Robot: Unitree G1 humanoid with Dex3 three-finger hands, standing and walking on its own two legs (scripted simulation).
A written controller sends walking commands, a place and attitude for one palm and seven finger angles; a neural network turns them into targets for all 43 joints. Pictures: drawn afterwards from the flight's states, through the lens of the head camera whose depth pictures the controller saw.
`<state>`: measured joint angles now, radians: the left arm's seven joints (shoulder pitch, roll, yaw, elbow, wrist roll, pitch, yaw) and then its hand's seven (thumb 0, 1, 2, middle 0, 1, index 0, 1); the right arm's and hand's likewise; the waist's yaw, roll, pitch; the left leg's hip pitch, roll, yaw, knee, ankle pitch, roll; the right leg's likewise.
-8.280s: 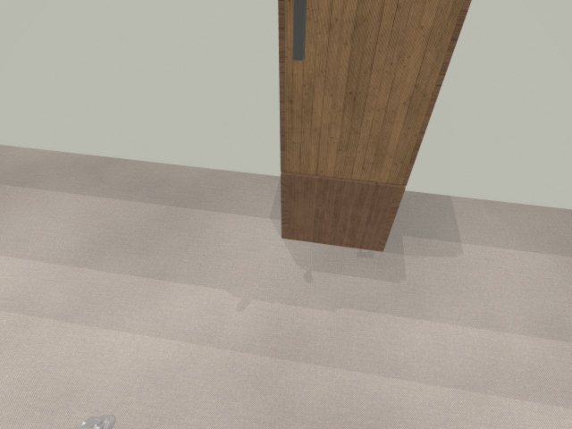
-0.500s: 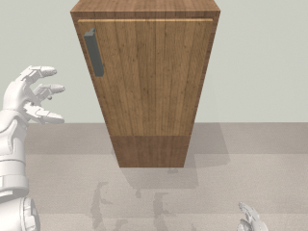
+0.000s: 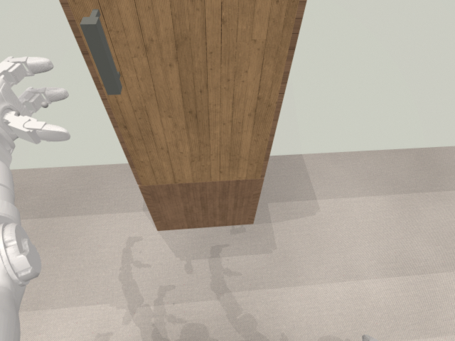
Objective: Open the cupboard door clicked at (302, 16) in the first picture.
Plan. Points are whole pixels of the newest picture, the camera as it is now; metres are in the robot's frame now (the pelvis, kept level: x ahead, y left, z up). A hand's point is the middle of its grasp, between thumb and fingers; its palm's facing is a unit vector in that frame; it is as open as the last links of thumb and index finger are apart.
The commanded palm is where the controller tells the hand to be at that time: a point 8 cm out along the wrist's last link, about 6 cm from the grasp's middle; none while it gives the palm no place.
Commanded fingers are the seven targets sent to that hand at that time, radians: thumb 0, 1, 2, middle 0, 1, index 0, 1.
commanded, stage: move the hooked fingers beside the handle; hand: left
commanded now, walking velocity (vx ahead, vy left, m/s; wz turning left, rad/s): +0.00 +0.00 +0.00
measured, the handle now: (105, 53) +0.61 +0.23 +0.17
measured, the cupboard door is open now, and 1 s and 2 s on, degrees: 0 0 0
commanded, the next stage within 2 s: slide the fingers in behind the handle in 1.36 s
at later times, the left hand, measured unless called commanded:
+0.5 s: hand (63, 70) +0.53 +0.29 +0.18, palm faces +0.06 -1.00 +0.01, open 14.0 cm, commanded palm +0.52 +0.34 +0.17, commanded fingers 0.00 -0.50 0.30 -0.30 -1.20 -0.30 -1.20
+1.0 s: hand (58, 77) +0.53 +0.30 +0.17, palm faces +0.09 -1.00 +0.01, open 14.0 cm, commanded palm +0.51 +0.34 +0.17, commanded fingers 0.00 -0.50 0.30 -0.30 -1.20 -0.30 -1.20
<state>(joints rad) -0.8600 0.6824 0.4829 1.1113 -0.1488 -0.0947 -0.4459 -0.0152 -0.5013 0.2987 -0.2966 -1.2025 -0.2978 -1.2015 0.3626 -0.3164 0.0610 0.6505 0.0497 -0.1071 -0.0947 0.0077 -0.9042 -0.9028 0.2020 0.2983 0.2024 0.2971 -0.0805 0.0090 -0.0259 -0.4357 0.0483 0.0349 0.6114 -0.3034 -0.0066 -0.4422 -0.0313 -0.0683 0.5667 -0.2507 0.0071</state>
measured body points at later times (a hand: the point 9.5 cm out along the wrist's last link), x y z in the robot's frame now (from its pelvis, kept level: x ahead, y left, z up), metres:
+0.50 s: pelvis +0.02 +0.01 -0.01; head +0.12 +0.03 +0.43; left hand +0.53 +0.34 +0.18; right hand -0.01 -0.26 -0.11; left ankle +0.00 +0.12 -0.73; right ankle +0.02 -0.13 -0.73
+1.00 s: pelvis +0.03 +0.01 -0.01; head +0.13 +0.02 +0.43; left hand +0.52 +0.35 +0.17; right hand +0.03 -0.27 -0.11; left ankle +0.00 +0.12 -0.73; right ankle +0.02 -0.13 -0.73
